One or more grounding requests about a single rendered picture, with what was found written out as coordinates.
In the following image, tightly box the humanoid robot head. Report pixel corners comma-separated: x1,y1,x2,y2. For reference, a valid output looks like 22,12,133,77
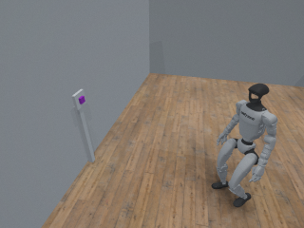
246,84,270,112

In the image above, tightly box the robot right forearm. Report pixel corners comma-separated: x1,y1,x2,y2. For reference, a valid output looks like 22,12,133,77
223,118,238,135

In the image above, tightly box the right robot upper arm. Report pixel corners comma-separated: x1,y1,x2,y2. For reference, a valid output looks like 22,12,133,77
233,100,248,123

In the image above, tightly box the panel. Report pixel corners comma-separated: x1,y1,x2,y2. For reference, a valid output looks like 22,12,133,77
71,89,95,162

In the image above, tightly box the left robot upper arm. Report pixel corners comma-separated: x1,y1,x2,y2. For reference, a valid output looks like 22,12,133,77
262,111,278,144

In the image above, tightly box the robot torso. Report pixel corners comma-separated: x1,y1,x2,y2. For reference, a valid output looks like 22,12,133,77
236,101,269,155

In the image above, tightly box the button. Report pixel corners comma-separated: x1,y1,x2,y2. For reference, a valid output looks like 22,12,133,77
79,96,86,105

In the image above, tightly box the left robot hand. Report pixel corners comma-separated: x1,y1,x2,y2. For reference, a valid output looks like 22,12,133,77
249,165,265,182

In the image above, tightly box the robot left forearm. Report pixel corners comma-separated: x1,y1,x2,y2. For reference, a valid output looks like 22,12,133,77
257,138,276,167

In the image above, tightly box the right robot hand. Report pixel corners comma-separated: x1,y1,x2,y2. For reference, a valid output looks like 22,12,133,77
217,132,228,145

